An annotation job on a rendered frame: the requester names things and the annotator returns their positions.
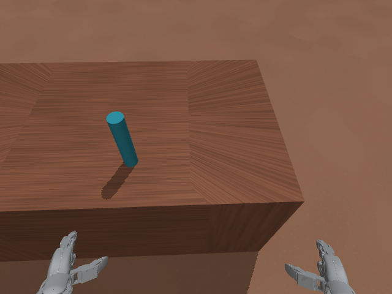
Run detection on right robot hand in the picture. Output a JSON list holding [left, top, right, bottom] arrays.
[[285, 239, 349, 293]]

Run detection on right robot arm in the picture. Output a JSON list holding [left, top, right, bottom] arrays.
[[325, 281, 355, 294]]

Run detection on left robot hand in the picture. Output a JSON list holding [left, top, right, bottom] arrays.
[[47, 231, 108, 285]]

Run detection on left robot arm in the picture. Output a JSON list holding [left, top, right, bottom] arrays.
[[36, 273, 73, 294]]

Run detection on can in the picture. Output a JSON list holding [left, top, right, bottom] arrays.
[[106, 111, 138, 167]]

